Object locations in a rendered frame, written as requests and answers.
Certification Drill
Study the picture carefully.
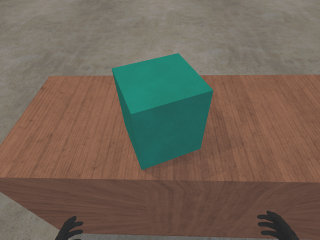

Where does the pedestal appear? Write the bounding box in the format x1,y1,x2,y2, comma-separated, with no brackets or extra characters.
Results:
0,74,320,240

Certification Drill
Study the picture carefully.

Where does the robot left hand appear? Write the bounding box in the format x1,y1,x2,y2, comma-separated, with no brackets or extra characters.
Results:
55,216,83,240

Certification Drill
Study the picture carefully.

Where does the carton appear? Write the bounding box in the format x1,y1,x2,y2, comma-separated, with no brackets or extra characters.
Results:
112,53,214,170

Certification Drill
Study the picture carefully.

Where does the robot right hand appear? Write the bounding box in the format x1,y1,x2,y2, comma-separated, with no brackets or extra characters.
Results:
257,210,299,240

